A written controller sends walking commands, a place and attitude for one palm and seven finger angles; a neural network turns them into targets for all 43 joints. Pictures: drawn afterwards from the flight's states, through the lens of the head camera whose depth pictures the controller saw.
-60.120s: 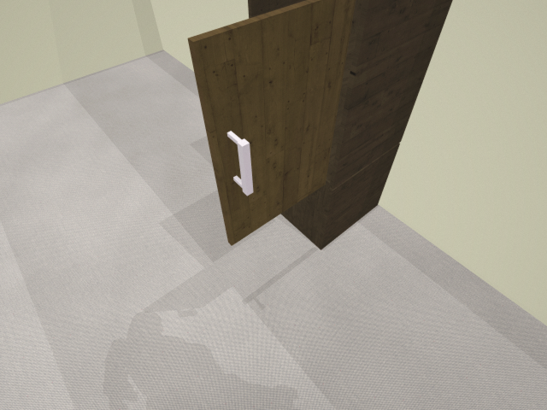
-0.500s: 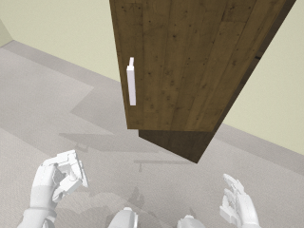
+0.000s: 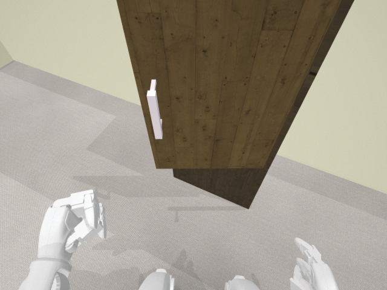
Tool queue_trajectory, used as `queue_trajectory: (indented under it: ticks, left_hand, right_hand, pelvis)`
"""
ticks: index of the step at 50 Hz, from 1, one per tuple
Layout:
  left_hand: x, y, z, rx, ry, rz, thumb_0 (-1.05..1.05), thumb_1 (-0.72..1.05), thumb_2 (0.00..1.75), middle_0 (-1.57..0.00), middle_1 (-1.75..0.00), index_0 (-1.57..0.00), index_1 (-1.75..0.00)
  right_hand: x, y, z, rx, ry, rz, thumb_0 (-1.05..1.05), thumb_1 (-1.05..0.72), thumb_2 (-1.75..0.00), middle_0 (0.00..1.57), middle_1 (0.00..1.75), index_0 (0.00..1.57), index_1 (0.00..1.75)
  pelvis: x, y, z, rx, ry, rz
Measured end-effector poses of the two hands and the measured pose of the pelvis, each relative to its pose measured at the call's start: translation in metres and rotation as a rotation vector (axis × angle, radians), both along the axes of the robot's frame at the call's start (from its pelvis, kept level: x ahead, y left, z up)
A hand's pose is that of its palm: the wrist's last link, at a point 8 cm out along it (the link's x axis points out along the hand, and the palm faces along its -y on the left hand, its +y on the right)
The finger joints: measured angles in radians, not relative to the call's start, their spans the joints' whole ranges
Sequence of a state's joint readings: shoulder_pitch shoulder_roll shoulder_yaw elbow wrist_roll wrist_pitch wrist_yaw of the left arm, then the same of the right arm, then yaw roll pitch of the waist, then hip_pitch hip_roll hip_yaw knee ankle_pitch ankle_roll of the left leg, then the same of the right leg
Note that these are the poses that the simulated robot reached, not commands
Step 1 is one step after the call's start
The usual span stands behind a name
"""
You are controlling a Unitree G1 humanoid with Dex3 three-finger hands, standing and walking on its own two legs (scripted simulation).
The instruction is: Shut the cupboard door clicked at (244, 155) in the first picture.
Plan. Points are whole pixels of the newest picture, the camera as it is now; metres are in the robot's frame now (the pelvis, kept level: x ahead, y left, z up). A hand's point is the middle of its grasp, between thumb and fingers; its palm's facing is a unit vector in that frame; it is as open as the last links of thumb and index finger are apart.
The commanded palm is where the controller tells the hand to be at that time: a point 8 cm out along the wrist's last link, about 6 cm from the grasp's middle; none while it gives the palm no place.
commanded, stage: raise the hand and make a fist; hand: left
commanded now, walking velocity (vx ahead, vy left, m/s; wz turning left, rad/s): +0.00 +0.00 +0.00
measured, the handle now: (156, 111) +0.51 +0.13 +0.06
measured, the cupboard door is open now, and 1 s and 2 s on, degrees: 26 26 26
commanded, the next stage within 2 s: bring the fist close to the handle in 0.14 s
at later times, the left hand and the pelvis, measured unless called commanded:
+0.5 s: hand (116, 204) +0.26 +0.16 +0.06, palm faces +0.00 -1.00 -0.01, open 3.1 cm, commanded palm +0.25 +0.21 +0.06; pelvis -0.01 +0.00 +0.00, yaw +0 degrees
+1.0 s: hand (151, 164) +0.35 +0.11 +0.06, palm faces +0.00 -1.00 -0.01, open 3.1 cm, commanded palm +0.34 +0.16 +0.06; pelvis +0.00 +0.01 +0.01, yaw -1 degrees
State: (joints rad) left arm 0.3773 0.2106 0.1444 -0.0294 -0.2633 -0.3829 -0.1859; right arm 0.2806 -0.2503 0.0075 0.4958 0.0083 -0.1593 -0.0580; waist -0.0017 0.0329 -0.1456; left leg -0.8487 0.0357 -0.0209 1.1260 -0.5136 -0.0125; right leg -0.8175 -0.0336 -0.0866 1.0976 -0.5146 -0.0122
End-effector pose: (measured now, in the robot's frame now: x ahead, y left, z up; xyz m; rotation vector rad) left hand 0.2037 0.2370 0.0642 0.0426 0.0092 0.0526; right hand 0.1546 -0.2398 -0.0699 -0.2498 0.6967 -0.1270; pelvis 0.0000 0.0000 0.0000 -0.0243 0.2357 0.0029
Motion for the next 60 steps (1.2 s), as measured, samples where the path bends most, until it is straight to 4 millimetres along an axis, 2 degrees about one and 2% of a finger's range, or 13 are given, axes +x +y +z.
queue_trajectory:
  ticks: [13,17,23,31,46,54,60]
  left_hand:
    - [-0.004,-0.003,-0.002,-0.006,-0.003,0.000,0.02,0.90,0.90,-1.30,-1.50,-1.30,-1.50]
    - [0.001,-0.004,-0.003,-0.011,-0.015,-0.003,0.02,0.89,0.90,-1.30,-1.50,-1.30,-1.50]
    - [0.030,-0.014,-0.005,-0.030,-0.039,-0.036,0.02,0.90,0.90,-1.30,-1.50,-1.31,-1.50]
    - [0.067,-0.034,-0.003,-0.037,-0.023,-0.056,0.02,0.90,0.90,-1.30,-1.50,-1.30,-1.50]
    - [0.111,-0.063,-0.002,-0.033,-0.043,-0.053,0.02,0.90,0.90,-1.30,-1.50,-1.30,-1.50]
    - [0.141,-0.080,0.001,-0.027,-0.054,-0.046,0.02,0.90,0.90,-1.30,-1.50,-1.30,-1.50]
    - [0.164,-0.092,0.003,-0.027,-0.053,-0.035,0.02,0.90,0.90,-1.30,-1.50,-1.30,-1.50]
  right_hand:
    - [0.010,0.005,0.000,0.018,-0.021,0.018,0.01,-0.91,-0.90,0.20,0.30,0.21,0.30]
    - [0.011,0.008,-0.002,0.017,-0.024,0.030,0.01,-0.91,-0.90,0.20,0.30,0.21,0.30]
    - [0.009,0.011,-0.007,0.014,-0.008,0.035,0.01,-0.91,-0.90,0.20,0.30,0.21,0.30]
    - [-0.005,0.014,-0.007,0.030,0.039,0.006,0.01,-0.91,-0.90,0.20,0.30,0.21,0.30]
    - [-0.029,0.007,-0.016,0.034,0.154,-0.028,0.01,-0.91,-0.90,0.20,0.30,0.21,0.30]
    - [-0.040,0.003,-0.022,0.040,0.197,-0.048,0.01,-0.91,-0.90,0.20,0.30,0.21,0.30]
    - [-0.056,-0.002,-0.027,0.046,0.243,-0.069,0.01,-0.91,-0.90,0.20,0.30,0.21,0.30]
  pelvis:
    - [-0.001,-0.003,-0.001,0.001,-0.002,0.002]
    - [-0.003,-0.002,-0.002,-0.002,0.000,0.007]
    - [-0.005,0.001,-0.005,-0.006,0.006,0.010]
    - [-0.004,0.005,0.001,0.001,0.006,-0.003]
    - [-0.003,0.007,0.005,0.011,0.008,-0.014]
    - [-0.005,0.005,0.005,0.016,0.018,-0.018]
    - [-0.008,0.002,0.006,0.021,0.031,-0.023]
